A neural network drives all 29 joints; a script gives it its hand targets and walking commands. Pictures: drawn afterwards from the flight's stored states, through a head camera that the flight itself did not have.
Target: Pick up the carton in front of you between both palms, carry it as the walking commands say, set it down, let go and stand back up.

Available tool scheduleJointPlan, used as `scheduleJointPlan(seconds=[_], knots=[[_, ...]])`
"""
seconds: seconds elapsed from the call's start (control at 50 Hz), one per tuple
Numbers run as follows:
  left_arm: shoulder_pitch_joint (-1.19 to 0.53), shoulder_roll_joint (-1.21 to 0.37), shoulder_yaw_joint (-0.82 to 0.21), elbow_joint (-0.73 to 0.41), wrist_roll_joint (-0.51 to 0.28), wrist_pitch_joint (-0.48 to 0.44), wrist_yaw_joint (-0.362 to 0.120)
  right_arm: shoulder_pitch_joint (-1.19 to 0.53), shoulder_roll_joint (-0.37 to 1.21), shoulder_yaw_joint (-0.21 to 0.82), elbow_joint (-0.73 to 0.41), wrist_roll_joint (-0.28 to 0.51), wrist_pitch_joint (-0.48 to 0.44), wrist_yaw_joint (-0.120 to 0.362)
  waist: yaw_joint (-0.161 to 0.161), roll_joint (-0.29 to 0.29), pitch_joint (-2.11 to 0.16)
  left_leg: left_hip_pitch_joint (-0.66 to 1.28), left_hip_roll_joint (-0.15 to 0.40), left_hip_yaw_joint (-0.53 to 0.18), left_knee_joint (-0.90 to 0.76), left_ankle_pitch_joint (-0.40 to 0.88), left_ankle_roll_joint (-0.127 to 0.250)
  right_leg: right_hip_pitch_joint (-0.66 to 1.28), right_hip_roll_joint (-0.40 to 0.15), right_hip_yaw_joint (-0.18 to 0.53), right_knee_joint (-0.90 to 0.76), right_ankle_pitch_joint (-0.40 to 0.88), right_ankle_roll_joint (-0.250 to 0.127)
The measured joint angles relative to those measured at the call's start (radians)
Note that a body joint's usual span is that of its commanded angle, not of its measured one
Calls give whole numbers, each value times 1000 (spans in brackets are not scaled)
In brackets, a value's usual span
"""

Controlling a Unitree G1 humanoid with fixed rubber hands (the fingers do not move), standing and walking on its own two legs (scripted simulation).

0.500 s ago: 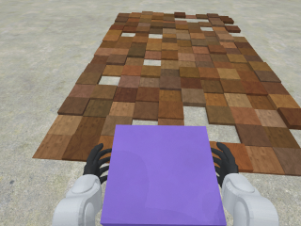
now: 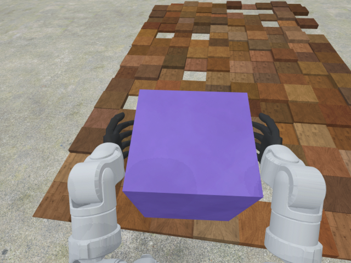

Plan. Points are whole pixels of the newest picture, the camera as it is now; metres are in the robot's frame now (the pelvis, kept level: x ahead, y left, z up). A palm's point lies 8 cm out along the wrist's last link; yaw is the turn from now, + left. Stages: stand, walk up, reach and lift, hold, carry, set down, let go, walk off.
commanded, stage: carry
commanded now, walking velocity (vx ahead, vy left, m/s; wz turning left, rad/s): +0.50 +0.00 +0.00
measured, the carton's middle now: (189, 163) +0.33 +0.00 +0.08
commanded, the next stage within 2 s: none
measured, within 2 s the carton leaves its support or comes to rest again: neither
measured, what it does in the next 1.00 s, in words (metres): climbs: left foot, then right foot 0.06 m higher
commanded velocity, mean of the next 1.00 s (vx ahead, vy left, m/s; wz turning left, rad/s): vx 0.50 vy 0.00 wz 0.00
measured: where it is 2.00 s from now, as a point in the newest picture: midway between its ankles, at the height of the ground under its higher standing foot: (178, 117)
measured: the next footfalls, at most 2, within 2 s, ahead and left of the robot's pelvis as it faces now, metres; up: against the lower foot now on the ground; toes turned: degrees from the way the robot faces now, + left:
left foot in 0.12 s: +0.28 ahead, +0.10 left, +0.00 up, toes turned +7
right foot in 0.56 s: +0.60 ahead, -0.07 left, +0.06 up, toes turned -4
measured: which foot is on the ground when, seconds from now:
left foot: up 0.00-0.10, down 0.12-0.58, up 0.60-0.94, down 0.96-1.00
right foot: down 0.00-0.14, up 0.16-0.54, down 0.56-1.00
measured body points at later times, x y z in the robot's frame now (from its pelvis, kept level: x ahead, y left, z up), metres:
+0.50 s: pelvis +0.35 +0.03 -0.01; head +0.43 +0.04 +0.43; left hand +0.73 +0.17 +0.11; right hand +0.71 -0.14 +0.11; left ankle +0.24 +0.10 -0.74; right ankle +0.48 -0.09 -0.65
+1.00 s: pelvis +0.71 +0.04 +0.02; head +0.72 +0.04 +0.47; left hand +1.07 +0.21 +0.20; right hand +1.08 -0.10 +0.20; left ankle +0.82 +0.12 -0.71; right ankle +0.56 -0.07 -0.68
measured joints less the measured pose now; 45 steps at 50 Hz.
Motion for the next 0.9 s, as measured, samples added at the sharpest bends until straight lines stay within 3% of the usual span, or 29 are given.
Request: scheduleJointPlan(seconds=[0.1,0.14,0.2,0.24,0.28,0.44,0.5,0.54,0.58,0.64,0.66,0.7,0.74,0.8,0.9], knots=[[-94,9,37,103,15,-6,5,-103,-10,-43,126,5,-19,-1,-21,-14,16,87,-57,58,-149,13,37,91,-20,13,103,-166,47],[-132,29,56,137,15,-16,6,-154,-6,-51,189,2,-45,-6,-51,-36,37,121,-85,82,-125,-46,47,32,-60,29,344,-208,43],[-169,47,86,186,8,-40,13,-192,4,-56,241,-1,-75,-23,-85,-44,92,133,-96,83,-58,-134,70,-200,-20,168,840,-165,15],[-179,32,106,188,9,-49,11,-190,9,-66,237,7,-88,-24,-93,-35,126,171,-101,77,-90,-151,72,-343,-3,192,1008,-122,-5],[-185,8,122,167,19,-65,6,-182,16,-79,211,16,-105,-25,-93,-28,155,216,-103,74,-131,-167,73,-466,-6,194,1052,-87,-13],[-135,-17,103,23,17,-111,0,-149,31,-69,91,40,-153,-16,-100,-20,167,409,-110,46,-207,-297,48,-790,-45,152,991,-71,-23],[-112,-18,93,-3,17,-104,-1,-135,26,-56,70,43,-139,-17,-99,-12,137,515,-104,29,-261,-348,21,-788,-41,109,767,-33,-32],[-112,-18,84,8,20,-97,-3,-130,21,-57,67,40,-123,-17,-82,-7,115,572,-92,32,-255,-378,19,-720,-12,66,570,24,-45],[-125,-25,68,48,24,-100,-5,-127,-3,-64,76,37,-109,-9,-44,18,115,547,-49,27,-68,-328,19,-643,23,41,510,150,-58],[-141,-30,48,93,35,-89,11,-129,-25,-82,107,35,-97,14,30,7,131,329,-111,-103,502,-336,8,-565,44,48,504,58,-64],[-136,-29,46,94,27,-84,15,-128,-17,-91,110,28,-93,19,49,0,137,264,-128,-119,615,-342,13,-529,50,55,473,44,-63],[-123,-22,44,86,9,-78,26,-128,11,-109,103,6,-89,22,74,-12,148,155,-134,-125,674,-328,21,-450,54,64,387,51,-48],[-122,-11,48,79,-14,-79,31,-129,35,-117,85,-12,-89,20,88,-23,154,76,-120,-113,591,-315,21,-373,51,73,307,51,-53],[-146,4,53,71,-39,-82,35,-136,46,-115,55,-31,-96,12,100,-31,143,21,-98,-94,322,-285,9,-274,40,88,212,40,-45],[-214,21,49,113,-43,-67,34,-163,14,-106,51,-43,-72,3,87,-4,77,51,-81,-81,-80,58,-7,-141,41,100,171,-47,-13]])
